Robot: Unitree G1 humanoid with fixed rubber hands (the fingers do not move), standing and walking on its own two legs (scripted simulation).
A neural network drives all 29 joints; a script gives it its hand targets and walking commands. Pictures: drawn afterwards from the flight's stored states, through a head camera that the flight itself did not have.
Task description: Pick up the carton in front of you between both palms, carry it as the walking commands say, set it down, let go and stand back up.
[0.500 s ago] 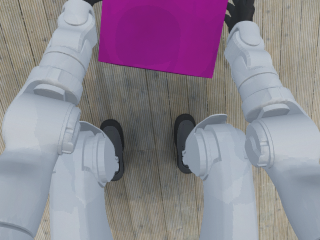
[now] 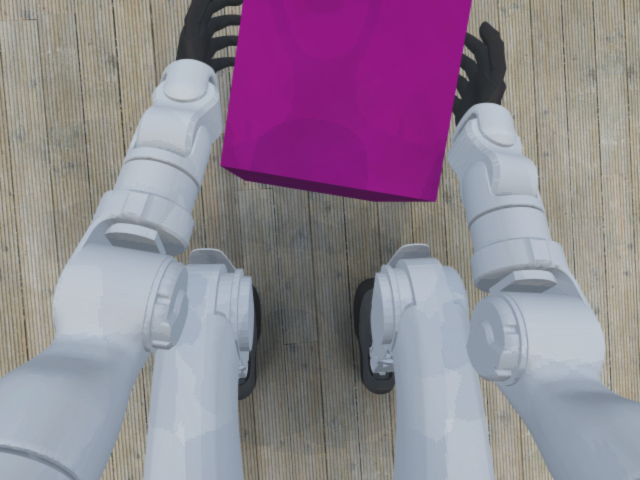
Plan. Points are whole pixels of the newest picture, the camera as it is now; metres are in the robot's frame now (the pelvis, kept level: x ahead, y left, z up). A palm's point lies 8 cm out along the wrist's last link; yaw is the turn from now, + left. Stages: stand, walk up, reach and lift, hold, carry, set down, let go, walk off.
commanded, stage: reach and lift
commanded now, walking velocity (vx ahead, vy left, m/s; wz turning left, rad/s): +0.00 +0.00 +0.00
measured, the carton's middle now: (331, 109) +0.50 -0.02 -0.17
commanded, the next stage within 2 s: none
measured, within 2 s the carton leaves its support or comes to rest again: neither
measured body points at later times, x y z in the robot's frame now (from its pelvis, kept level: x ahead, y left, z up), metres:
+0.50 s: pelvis +0.02 +0.00 +0.13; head +0.24 +0.00 +0.52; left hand +0.50 +0.12 +0.07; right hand +0.47 -0.18 +0.07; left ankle +0.12 +0.12 -0.35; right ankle +0.12 -0.13 -0.35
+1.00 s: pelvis +0.06 +0.00 +0.27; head +0.18 +0.00 +0.71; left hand +0.45 +0.14 +0.23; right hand +0.44 -0.17 +0.23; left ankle +0.12 +0.12 -0.35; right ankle +0.12 -0.13 -0.35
